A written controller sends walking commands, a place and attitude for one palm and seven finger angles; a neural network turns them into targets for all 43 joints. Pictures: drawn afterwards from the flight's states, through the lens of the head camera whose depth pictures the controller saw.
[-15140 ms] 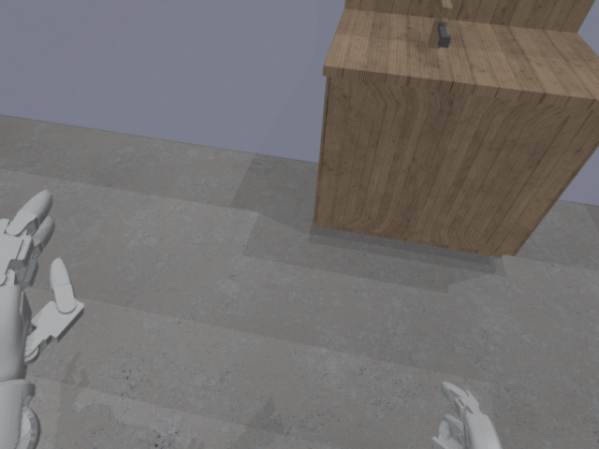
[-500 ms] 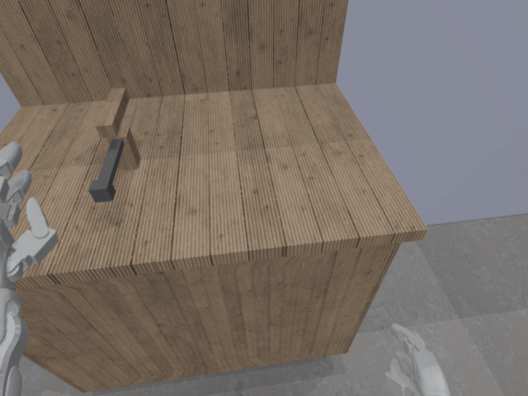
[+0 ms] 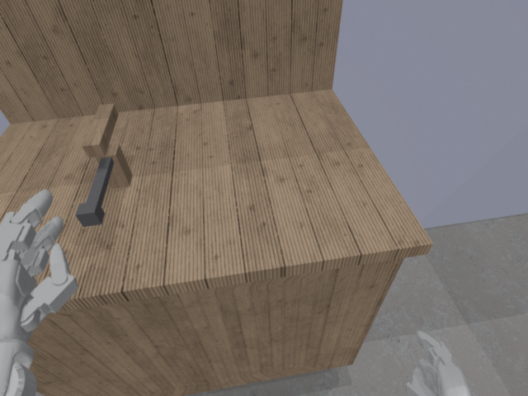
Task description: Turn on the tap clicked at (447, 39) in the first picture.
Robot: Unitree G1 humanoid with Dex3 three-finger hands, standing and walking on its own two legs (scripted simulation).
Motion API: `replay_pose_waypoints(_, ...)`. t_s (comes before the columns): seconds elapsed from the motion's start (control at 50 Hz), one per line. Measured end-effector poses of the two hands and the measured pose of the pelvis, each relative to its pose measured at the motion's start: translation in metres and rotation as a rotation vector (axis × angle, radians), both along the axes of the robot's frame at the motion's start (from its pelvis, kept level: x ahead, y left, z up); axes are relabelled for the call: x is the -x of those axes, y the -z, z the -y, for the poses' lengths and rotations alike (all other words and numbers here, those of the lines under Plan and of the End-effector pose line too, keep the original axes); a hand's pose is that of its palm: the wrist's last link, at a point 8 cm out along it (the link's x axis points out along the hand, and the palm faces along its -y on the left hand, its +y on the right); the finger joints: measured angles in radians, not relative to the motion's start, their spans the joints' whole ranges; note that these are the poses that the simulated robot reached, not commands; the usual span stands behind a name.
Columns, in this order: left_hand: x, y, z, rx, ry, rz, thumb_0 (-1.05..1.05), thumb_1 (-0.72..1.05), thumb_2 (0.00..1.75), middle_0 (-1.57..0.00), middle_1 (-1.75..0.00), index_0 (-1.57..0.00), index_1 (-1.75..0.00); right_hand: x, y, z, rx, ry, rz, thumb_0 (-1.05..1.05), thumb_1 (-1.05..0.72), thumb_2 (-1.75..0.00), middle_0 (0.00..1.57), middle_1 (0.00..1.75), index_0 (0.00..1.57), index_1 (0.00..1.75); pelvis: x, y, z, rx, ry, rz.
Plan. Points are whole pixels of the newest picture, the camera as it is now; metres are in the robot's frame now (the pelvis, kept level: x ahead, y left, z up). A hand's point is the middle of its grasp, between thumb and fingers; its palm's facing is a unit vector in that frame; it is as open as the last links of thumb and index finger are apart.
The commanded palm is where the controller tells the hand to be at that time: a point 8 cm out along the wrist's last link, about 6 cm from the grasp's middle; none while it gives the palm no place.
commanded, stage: turn the palm inward beside the body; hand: left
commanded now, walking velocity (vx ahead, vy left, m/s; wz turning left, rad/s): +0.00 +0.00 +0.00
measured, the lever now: (90, 214) +0.33 +0.32 +0.12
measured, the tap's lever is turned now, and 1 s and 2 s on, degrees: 0 0 0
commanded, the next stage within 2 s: reach beside the lever's end, fingers flat in 1.16 s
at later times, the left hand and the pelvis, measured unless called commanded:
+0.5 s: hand (51, 309) +0.16 +0.25 +0.17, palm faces +0.44 -0.88 -0.16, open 7.4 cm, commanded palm +0.10 +0.29 +0.18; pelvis -0.03 +0.02 +0.00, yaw +0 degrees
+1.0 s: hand (83, 303) +0.17 +0.22 +0.17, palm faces +0.45 -0.88 -0.13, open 7.4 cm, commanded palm +0.11 +0.26 +0.18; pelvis -0.01 -0.01 +0.00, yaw +1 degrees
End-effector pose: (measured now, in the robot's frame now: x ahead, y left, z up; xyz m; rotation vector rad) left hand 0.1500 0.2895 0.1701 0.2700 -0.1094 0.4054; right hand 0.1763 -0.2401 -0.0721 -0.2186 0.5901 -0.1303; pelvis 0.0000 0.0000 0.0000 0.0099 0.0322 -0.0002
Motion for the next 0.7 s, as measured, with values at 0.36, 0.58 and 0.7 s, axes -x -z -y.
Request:
replay_pose_waypoints(0.36, 0.03, -0.002, -0.003, 0.076, -0.04, -0.005, 0.01, 0.9, 0.9, -0.2, -0.3, -0.2, -0.3, 0.0, -0.017, -0.061, -0.065, -0.102, 0.098, 0.01, -0.91, -0.9, 0.2, 0.3, 0.21, 0.3, 0.023, -0.003, -0.018, 0.008, -0.005, 0.051)
replay_pose_waypoints(0.58, 0.039, -0.003, 0.006, 0.096, -0.055, -0.007, 0.01, 0.9, 0.9, -0.2, -0.3, -0.2, -0.3, 0.005, -0.017, -0.051, -0.055, -0.093, 0.102, 0.01, -0.91, -0.9, 0.2, 0.3, 0.21, 0.3, 0.028, -0.002, -0.013, 0.008, -0.007, 0.068)
replay_pose_waypoints(0.7, 0.038, -0.002, 0.015, 0.118, -0.057, -0.029, 0.01, 0.9, 0.9, -0.2, -0.3, -0.2, -0.3, 0.005, -0.014, -0.041, -0.052, -0.082, 0.096, 0.01, -0.91, -0.9, 0.2, 0.3, 0.21, 0.3, 0.025, -0.003, -0.007, 0.007, -0.012, 0.069)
